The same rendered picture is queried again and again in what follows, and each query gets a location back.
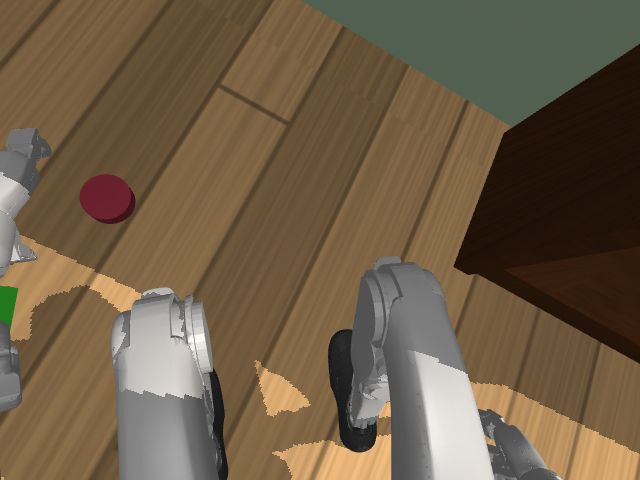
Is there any right robot hand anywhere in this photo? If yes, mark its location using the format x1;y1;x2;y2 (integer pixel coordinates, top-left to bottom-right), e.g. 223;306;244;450
478;409;548;480

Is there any left robot arm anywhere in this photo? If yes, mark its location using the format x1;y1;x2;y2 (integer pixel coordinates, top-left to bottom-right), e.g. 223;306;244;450
0;211;22;480

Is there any right robot foot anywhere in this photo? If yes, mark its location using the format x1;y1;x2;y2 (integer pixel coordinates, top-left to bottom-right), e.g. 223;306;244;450
328;329;377;453

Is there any left robot hand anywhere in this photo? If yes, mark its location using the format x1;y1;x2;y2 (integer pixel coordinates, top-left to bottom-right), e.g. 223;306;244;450
0;128;52;263

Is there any bookshelf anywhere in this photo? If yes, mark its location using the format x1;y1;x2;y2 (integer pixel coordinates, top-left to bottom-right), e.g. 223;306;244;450
453;44;640;364

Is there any left robot foot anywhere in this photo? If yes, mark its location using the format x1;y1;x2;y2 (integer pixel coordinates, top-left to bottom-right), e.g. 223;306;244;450
209;368;228;480

